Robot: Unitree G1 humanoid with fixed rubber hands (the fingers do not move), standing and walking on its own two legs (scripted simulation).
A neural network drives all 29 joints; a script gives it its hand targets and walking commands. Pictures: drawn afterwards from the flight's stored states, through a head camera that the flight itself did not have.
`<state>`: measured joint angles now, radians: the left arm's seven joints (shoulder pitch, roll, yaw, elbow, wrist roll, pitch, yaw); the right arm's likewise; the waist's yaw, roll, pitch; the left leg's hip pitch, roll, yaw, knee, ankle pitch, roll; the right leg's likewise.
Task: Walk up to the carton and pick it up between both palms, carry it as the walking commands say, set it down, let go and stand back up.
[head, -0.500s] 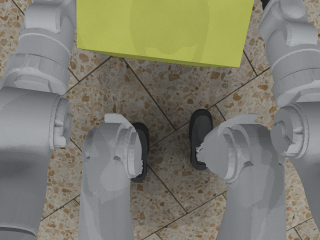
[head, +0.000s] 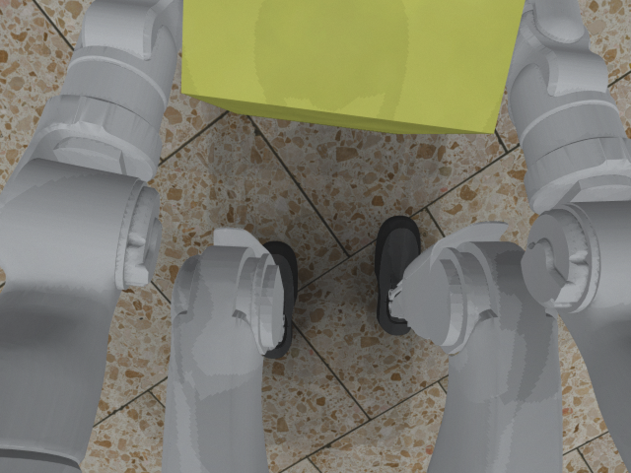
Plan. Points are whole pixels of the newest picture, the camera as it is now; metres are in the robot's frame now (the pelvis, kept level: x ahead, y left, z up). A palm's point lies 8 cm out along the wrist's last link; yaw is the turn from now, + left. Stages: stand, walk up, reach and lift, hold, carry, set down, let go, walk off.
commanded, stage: reach and lift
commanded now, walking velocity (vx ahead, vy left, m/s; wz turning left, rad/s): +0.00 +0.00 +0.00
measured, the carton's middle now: (340, 5) +0.55 -0.01 -0.23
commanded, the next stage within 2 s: none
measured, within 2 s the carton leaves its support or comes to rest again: leaves its support in 0.44 s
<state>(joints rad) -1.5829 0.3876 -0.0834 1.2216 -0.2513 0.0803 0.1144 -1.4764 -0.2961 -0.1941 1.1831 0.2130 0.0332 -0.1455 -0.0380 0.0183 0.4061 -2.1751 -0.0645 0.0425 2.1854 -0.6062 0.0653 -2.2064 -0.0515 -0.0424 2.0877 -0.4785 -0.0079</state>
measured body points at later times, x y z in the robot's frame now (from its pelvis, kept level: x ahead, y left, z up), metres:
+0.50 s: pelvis +0.01 +0.00 -0.01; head +0.37 +0.01 +0.25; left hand +0.58 +0.13 -0.17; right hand +0.55 -0.21 -0.16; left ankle +0.10 +0.09 -0.35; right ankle +0.14 -0.12 -0.35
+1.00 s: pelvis +0.01 -0.01 +0.04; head +0.36 +0.00 +0.32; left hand +0.58 +0.15 -0.09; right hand +0.54 -0.19 -0.10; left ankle +0.10 +0.09 -0.35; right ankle +0.14 -0.12 -0.35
